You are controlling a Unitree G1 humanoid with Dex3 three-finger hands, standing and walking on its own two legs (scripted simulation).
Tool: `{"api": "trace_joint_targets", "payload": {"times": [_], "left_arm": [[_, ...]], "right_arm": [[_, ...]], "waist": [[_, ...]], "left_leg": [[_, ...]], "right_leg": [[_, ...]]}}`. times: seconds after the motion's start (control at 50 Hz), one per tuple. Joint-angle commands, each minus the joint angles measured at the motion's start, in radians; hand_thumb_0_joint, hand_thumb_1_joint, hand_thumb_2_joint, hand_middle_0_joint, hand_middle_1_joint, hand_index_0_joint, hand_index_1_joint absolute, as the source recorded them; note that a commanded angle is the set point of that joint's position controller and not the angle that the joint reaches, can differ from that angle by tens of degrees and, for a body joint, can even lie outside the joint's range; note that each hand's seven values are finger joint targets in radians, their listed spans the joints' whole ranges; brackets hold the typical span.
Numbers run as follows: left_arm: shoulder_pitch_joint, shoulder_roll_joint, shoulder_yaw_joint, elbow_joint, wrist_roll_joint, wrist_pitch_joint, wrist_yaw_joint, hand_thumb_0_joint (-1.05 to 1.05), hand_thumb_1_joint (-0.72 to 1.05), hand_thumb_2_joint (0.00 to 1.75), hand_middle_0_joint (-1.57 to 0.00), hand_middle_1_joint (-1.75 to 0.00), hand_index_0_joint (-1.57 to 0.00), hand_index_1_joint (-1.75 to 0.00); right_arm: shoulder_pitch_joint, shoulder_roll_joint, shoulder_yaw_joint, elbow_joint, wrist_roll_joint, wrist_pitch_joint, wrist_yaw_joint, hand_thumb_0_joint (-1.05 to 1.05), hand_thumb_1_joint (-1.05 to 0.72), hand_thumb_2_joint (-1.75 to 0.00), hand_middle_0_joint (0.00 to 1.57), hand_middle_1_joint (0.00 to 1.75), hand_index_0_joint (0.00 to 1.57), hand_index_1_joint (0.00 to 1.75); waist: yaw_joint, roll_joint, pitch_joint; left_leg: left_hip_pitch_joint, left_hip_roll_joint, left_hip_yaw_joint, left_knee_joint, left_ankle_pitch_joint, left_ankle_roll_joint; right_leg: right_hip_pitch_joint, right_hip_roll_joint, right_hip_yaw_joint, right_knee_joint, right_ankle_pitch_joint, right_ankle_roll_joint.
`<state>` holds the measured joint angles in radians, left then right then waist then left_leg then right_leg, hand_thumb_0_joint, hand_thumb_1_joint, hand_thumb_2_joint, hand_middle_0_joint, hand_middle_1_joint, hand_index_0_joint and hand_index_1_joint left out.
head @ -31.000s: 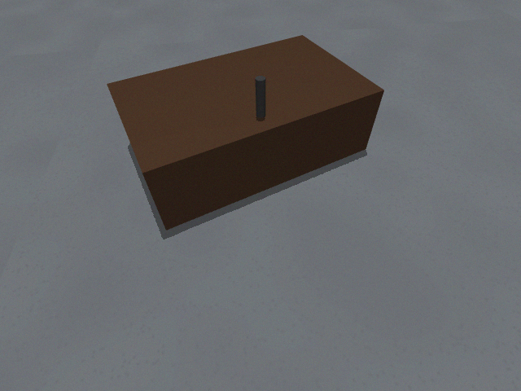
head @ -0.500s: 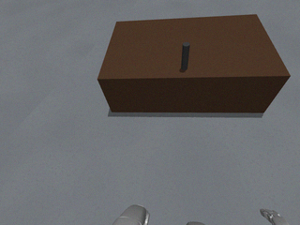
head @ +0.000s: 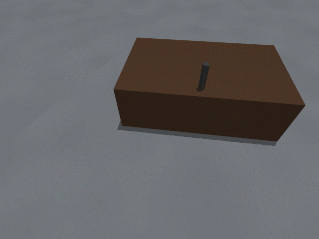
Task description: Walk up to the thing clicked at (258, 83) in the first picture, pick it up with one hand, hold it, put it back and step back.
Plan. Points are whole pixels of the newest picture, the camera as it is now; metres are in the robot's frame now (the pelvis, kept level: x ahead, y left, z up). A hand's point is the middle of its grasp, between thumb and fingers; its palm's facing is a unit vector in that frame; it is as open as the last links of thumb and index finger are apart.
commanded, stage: step back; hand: right
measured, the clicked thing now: (203, 76) +1.09 -0.23 -0.28
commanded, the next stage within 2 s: stand in 0.52 s
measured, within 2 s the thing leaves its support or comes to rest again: neither
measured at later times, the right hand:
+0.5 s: hand out of the picture +0.15 -0.22 -0.15, palm faces +0.01 +0.94 -0.34, open 7.4 cm
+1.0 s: hand out of the picture +0.10 -0.24 -0.13, palm faces +0.00 +0.94 -0.33, open 7.4 cm
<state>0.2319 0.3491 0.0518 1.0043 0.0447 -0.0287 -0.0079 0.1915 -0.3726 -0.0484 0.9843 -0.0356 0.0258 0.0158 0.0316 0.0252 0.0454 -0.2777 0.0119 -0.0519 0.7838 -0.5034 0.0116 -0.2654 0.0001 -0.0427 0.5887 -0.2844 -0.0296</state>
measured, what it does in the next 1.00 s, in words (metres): stands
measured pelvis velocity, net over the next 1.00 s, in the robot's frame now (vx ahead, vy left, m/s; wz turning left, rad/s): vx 0.01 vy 0.01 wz -0.01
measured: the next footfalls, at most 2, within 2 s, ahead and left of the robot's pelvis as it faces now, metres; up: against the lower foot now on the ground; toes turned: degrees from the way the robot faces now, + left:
none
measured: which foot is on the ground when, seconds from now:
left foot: down 0.00-1.00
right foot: down 0.00-1.00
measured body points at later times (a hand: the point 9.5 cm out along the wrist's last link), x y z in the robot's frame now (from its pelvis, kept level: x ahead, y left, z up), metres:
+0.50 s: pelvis +0.05 +0.03 +0.00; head +0.07 +0.02 +0.45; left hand +0.17 +0.34 -0.11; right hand +0.15 -0.27 -0.13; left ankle +0.01 +0.14 -0.73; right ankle +0.03 -0.12 -0.73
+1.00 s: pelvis +0.01 +0.01 +0.02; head +0.02 +0.01 +0.47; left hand +0.09 +0.30 -0.11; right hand +0.10 -0.29 -0.11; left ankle +0.01 +0.14 -0.73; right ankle +0.03 -0.12 -0.73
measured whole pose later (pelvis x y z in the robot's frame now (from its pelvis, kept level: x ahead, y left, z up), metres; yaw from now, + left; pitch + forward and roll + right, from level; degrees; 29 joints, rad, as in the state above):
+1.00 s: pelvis +0.01 +0.01 +0.02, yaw -1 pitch -4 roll +0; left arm 0.09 0.34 0.00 1.15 0.02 -0.01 -0.01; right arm 0.07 -0.35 -0.02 1.13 -0.01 -0.01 0.01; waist 0.00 0.00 0.07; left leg -0.08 0.02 0.01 0.33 -0.18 -0.02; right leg -0.11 -0.02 -0.01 0.34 -0.16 0.01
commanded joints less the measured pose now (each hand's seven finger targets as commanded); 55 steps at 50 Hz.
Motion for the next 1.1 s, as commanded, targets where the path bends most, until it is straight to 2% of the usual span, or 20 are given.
{"api": "trace_joint_targets", "payload": {"times": [0.0, 0.06, 0.08, 0.1, 0.12, 0.14, 0.16, 0.18, 0.22, 0.24, 0.28, 0.34, 0.4, 0.48, 0.54, 0.62, 0.72, 0.86, 0.98, 1.08], "left_arm": [[-0.119, 0.291, 0.068, -0.099, -0.006, -0.036, 0.024, 0.0, 0.9, 0.9, -0.2, -0.3, -0.2, -0.3], [-0.136, 0.262, 0.048, -0.096, -0.014, -0.024, 0.014, 0.0, 0.9, 0.9, -0.2, -0.3, -0.2, -0.3], [-0.129, 0.231, 0.035, -0.099, -0.018, -0.022, 0.012, 0.0, 0.9, 0.9, -0.2, -0.3, -0.2, -0.3], [-0.12, 0.185, 0.021, -0.099, -0.028, -0.02, 0.01, 0.0, 0.9, 0.9, -0.2, -0.3, -0.2, -0.3], [-0.12, 0.176, 0.018, -0.09, -0.036, -0.012, 0.01, 0.0, 0.9, 0.9, -0.2, -0.3, -0.2, -0.3], [-0.118, 0.216, 0.031, -0.071, -0.031, -0.01, 0.015, 0.0, 0.9, 0.9, -0.2, -0.3, -0.2, -0.3], [-0.111, 0.217, 0.029, -0.06, -0.03, -0.016, 0.015, 0.0, 0.9, 0.9, -0.2, -0.3, -0.2, -0.3], [-0.103, 0.205, 0.023, -0.051, -0.03, -0.025, 0.016, 0.0, 0.9, 0.9, -0.2, -0.3, -0.2, -0.3], [-0.062, 0.232, 0.033, -0.034, -0.032, -0.041, 0.025, 0.0, 0.9, 0.9, -0.2, -0.3, -0.2, -0.3], [-0.051, 0.251, 0.036, -0.029, -0.039, -0.042, 0.028, 0.0, 0.9, 0.9, -0.2, -0.3, -0.2, -0.3], [-0.107, 0.265, 0.035, -0.04, -0.039, -0.032, 0.031, 0.0, 0.9, 0.9, -0.2, -0.3, -0.2, -0.3], [-0.154, 0.221, 0.016, -0.051, -0.042, -0.02, 0.034, 0.0, 0.9, 0.9, -0.2, -0.3, -0.2, -0.3], [-0.148, 0.228, 0.015, -0.036, -0.037, -0.018, 0.037, 0.0, 0.9, 0.9, -0.2, -0.3, -0.2, -0.3], [-0.123, 0.259, 0.024, -0.017, -0.036, -0.019, 0.043, 0.0, 0.9, 0.9, -0.2, -0.3, -0.2, -0.3], [-0.182, 0.211, 0.0, -0.008, -0.044, -0.006, 0.035, 0.0, 0.9, 0.9, -0.2, -0.3, -0.2, -0.3], [-0.197, 0.206, -0.006, 0.006, -0.045, -0.002, 0.032, 0.0, 0.9, 0.9, -0.2, -0.3, -0.2, -0.3], [-0.226, 0.209, -0.008, 0.03, -0.041, -0.001, 0.025, 0.0, 0.9, 0.9, -0.2, -0.3, -0.2, -0.3], [-0.219, 0.208, -0.012, 0.065, -0.034, -0.008, 0.016, 0.0, 0.9, 0.9, -0.2, -0.3, -0.2, -0.3], [-0.205, 0.208, -0.011, 0.081, -0.035, -0.013, 0.012, 0.0, 0.9, 0.9, -0.2, -0.3, -0.2, -0.3], [-0.198, 0.216, -0.01, 0.085, -0.033, -0.009, 0.01, 0.0, 0.9, 0.9, -0.2, -0.3, -0.2, -0.3]], "right_arm": [[0.015, -0.182, -0.05, -0.045, 0.012, -0.041, -0.004, 0.0, -0.9, -0.9, 0.2, 0.3, 0.2, 0.3], [0.053, -0.169, -0.053, -0.023, 0.002, -0.05, -0.007, 0.0, -0.9, -0.9, 0.2, 0.3, 0.2, 0.3], [0.048, -0.185, -0.059, -0.03, -0.005, -0.055, -0.013, 0.0, -0.9, -0.9, 0.2, 0.3, 0.2, 0.3], [0.025, -0.215, -0.063, -0.036, -0.013, -0.064, -0.018, 0.0, -0.9, -0.9, 0.2, 0.3, 0.2, 0.3], [-0.044, -0.254, -0.064, -0.051, -0.01, -0.066, -0.02, 0.0, -0.9, -0.9, 0.2, 0.3, 0.2, 0.3], [-0.08, -0.277, -0.066, -0.052, -0.004, -0.063, -0.017, 0.0, -0.9, -0.9, 0.2, 0.3, 0.2, 0.3], [-0.104, -0.265, -0.06, -0.05, -0.004, -0.06, -0.015, 0.0, -0.9, -0.9, 0.2, 0.3, 0.2, 0.3], [-0.117, -0.236, -0.052, -0.047, -0.002, -0.058, -0.014, 0.0, -0.9, -0.9, 0.2, 0.3, 0.2, 0.3], [-0.104, -0.196, -0.04, -0.046, 0.013, -0.062, -0.021, 0.0, -0.9, -0.9, 0.2, 0.3, 0.2, 0.3], [-0.087, -0.19, -0.038, -0.038, 0.018, -0.061, -0.024, 0.0, -0.9, -0.9, 0.2, 0.3, 0.2, 0.3], [-0.048, -0.187, -0.042, -0.016, 0.014, -0.057, -0.029, 0.0, -0.9, -0.9, 0.2, 0.3, 0.2, 0.3], [-0.077, -0.21, -0.051, -0.003, 0.019, -0.058, -0.031, 0.0, -0.9, -0.9, 0.2, 0.3, 0.2, 0.3], [-0.098, -0.202, -0.05, -0.001, 0.024, -0.053, -0.034, 0.0, -0.9, -0.9, 0.2, 0.3, 0.2, 0.3], [-0.132, -0.182, -0.046, -0.002, 0.025, -0.045, -0.034, 0.0, -0.9, -0.9, 0.2, 0.3, 0.2, 0.3], [-0.12, -0.209, -0.033, 0.016, 0.033, -0.061, -0.033, 0.0, -0.9, -0.9, 0.2, 0.3, 0.2, 0.3], [-0.152, -0.188, -0.023, 0.025, 0.03, -0.061, -0.031, 0.0, -0.9, -0.9, 0.2, 0.3, 0.2, 0.3], [-0.19, -0.174, -0.013, 0.038, 0.031, -0.054, -0.024, 0.0, -0.9, -0.9, 0.2, 0.3, 0.2, 0.3], [-0.195, -0.175, -0.007, 0.063, 0.03, -0.055, -0.018, 0.0, -0.9, -0.9, 0.2, 0.3, 0.2, 0.3], [-0.166, -0.179, -0.003, 0.083, 0.026, -0.059, -0.015, 0.0, -0.9, -0.9, 0.2, 0.3, 0.2, 0.3], [-0.138, -0.18, -0.002, 0.095, 0.023, -0.056, -0.011, 0.0, -0.9, -0.9, 0.2, 0.3, 0.2, 0.3]], "waist": [[-0.04, -0.102, 0.027], [-0.062, -0.125, -0.036], [-0.065, -0.079, -0.056], [-0.051, 0.026, -0.07], [-0.023, 0.065, -0.037], [-0.023, 0.058, -0.023], [-0.009, 0.048, -0.012], [0.006, 0.044, -0.021], [0.01, 0.035, -0.108], [0.004, 0.029, -0.131], [-0.025, 0.021, -0.124], [-0.026, 0.036, -0.122], [-0.02, 0.001, -0.142], [-0.005, -0.06, -0.161], [-0.031, -0.052, -0.121], [-0.031, -0.018, -0.139], [-0.032, 0.0, -0.094], [-0.034, -0.006, -0.051], [-0.034, -0.016, -0.056], [-0.038, -0.032, -0.008]], "left_leg": [[-0.067, 0.029, -0.002, -0.065, 0.051, 0.013], [0.119, -0.002, 0.031, -0.295, 0.171, 0.019], [0.155, 0.049, -0.058, -0.38, 0.179, 0.032], [0.163, 0.17, -0.243, -0.464, 0.166, 0.071], [0.11, 0.258, -0.338, -0.506, 0.1, 0.123], [0.02, 0.284, -0.323, -0.479, 0.099, 0.171], [-0.003, 0.258, -0.267, -0.444, 0.183, 0.161], [0.024, 0.207, -0.169, -0.402, 0.325, 0.12], [0.054, 0.105, -0.016, -0.242, 0.677, 0.044], [0.048, 0.077, 0.003, -0.208, 0.679, 0.021], [0.058, 0.082, -0.009, -0.253, 0.611, 0.012], [0.149, 0.13, -0.047, -0.294, 0.742, 0.05], [0.158, 0.129, -0.012, -0.264, 0.804, 0.055], [0.078, 0.093, 0.016, -0.223, 0.676, 0.031], [0.169, 0.128, -0.046, -0.338, 0.804, 0.037], [0.225, 0.123, -0.023, -0.366, 0.787, 0.022], [0.192, 0.113, -0.02, -0.461, 0.554, 0.009], [0.179, 0.11, -0.021, -0.517, 0.369, 0.002], [0.172, 0.115, -0.028, -0.534, 0.355, 0.002], [0.145, 0.106, -0.033, -0.538, 0.237, 0.005]], "right_leg": [[-0.046, -0.283, 0.354, -0.294, -0.267, -0.152], [-0.11, -0.197, 0.201, -0.17, -0.068, -0.085], [-0.126, -0.154, 0.149, -0.085, 0.008, -0.052], [-0.156, -0.084, 0.092, 0.035, 0.037, -0.011], [-0.16, -0.014, 0.017, 0.064, -0.09, 0.017], [-0.073, -0.029, 0.037, 0.086, -0.188, 0.015], [-0.008, -0.038, 0.036, 0.014, -0.157, 0.009], [0.03, -0.038, 0.033, -0.086, -0.044, 0.003], [0.166, -0.098, 0.102, -0.088, 0.374, -0.019], [0.186, -0.124, 0.144, -0.068, 0.464, -0.034], [0.158, -0.154, 0.167, -0.031, 0.413, -0.059], [0.089, -0.088, 0.071, -0.002, 0.383, -0.023], [0.127, -0.091, 0.067, -0.01, 0.42, -0.02], [0.224, -0.143, 0.14, -0.031, 0.501, -0.045], [0.162, -0.11, 0.105, -0.078, 0.514, -0.003], [0.187, -0.119, 0.107, -0.135, 0.5, -0.002], [0.198, -0.12, 0.118, -0.23, 0.342, 0.009], [0.168, -0.125, 0.13, -0.308, 0.207, 0.016], [0.176, -0.129, 0.139, -0.325, 0.199, 0.015], [0.101, -0.124, 0.153, -0.365, 0.014, 0.014]]}}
